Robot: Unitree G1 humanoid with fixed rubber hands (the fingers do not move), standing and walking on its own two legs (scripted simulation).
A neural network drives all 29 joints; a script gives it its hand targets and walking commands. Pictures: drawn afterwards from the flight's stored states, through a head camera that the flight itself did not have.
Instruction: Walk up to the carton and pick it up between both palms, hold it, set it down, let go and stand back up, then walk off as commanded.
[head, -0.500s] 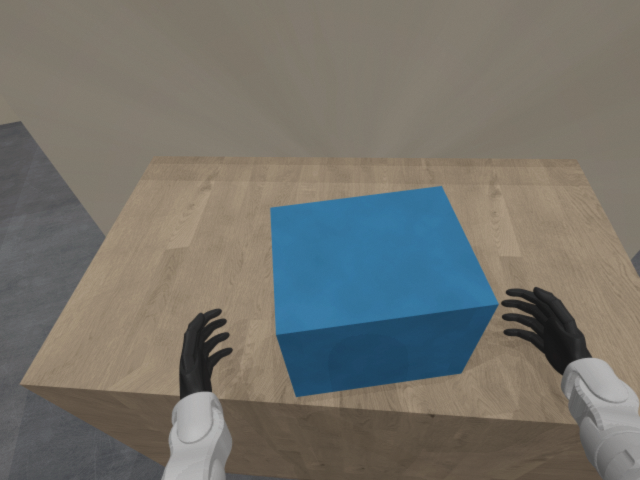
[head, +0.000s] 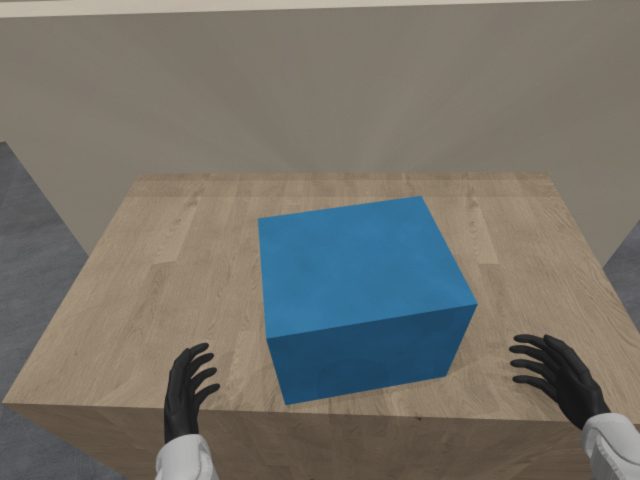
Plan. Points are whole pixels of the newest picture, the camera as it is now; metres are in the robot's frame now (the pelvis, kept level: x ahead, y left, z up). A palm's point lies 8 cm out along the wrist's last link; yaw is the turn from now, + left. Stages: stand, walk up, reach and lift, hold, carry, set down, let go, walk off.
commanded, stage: set down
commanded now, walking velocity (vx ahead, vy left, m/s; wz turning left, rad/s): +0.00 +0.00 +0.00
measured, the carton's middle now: (354, 299) +0.40 +0.02 -0.03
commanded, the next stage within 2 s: none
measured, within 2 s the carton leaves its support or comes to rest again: neither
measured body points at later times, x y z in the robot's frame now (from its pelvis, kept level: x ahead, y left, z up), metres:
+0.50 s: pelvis +0.01 +0.00 +0.00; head -0.01 +0.01 +0.45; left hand +0.18 +0.22 +0.00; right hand +0.21 -0.26 -0.04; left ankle +0.00 +0.17 -0.74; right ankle +0.00 -0.08 -0.74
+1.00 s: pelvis +0.03 +0.01 +0.00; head +0.01 +0.03 +0.45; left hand +0.18 +0.22 -0.02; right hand +0.21 -0.25 -0.04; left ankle +0.00 +0.17 -0.74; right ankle +0.00 -0.08 -0.74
